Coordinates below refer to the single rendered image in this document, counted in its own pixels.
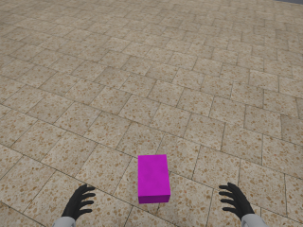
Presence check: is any right robot hand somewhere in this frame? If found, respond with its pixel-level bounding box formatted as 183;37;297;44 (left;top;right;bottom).
219;182;255;221

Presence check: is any left robot hand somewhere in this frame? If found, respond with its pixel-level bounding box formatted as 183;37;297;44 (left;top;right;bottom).
62;184;96;222

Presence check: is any robot left forearm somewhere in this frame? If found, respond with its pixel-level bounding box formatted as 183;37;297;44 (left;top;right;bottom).
51;217;76;227

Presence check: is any carton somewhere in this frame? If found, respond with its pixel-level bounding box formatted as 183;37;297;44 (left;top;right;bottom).
137;154;170;204

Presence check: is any robot right forearm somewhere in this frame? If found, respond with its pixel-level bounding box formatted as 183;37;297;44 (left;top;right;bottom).
241;214;269;227

